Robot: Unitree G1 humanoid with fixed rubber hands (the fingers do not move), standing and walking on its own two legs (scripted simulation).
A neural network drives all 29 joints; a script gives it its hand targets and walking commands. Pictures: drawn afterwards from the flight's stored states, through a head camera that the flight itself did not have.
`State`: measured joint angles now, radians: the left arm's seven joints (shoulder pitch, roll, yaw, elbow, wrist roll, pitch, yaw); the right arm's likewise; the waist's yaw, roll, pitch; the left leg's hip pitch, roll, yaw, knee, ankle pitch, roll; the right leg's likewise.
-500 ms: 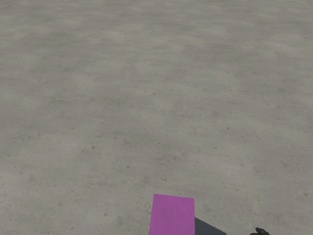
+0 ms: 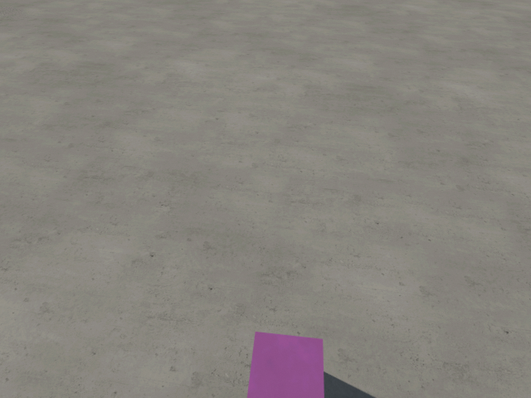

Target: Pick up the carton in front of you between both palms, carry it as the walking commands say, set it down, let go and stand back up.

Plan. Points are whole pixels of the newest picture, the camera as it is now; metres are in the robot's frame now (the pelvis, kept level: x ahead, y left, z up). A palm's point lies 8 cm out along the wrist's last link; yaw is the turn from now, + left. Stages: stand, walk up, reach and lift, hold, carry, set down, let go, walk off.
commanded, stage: stand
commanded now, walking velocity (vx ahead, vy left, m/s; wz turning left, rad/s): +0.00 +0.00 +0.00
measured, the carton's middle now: (284, 382) +0.35 -0.07 -0.65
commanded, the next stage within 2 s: none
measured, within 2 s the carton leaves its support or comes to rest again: neither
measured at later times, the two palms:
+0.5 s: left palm out of the picture +0.09 +0.30 -0.10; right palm out of the picture +0.07 -0.31 -0.11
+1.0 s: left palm out of the picture +0.08 +0.31 -0.10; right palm out of the picture +0.06 -0.32 -0.11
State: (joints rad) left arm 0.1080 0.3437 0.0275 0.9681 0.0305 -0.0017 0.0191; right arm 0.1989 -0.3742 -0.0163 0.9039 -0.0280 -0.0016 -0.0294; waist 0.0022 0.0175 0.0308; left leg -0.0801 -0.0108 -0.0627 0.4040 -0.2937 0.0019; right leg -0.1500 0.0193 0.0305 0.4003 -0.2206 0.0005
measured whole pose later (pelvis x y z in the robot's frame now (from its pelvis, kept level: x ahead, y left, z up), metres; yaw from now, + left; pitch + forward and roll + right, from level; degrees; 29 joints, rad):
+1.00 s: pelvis -0.02 -0.01 +0.00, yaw +0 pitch -3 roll +0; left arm 0.09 0.38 0.01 1.07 0.02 -0.01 0.01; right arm 0.17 -0.40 0.00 1.02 -0.01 0.00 -0.01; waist 0.00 0.02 0.05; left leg -0.06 0.00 -0.06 0.35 -0.24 -0.01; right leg -0.13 0.02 0.04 0.34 -0.17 0.00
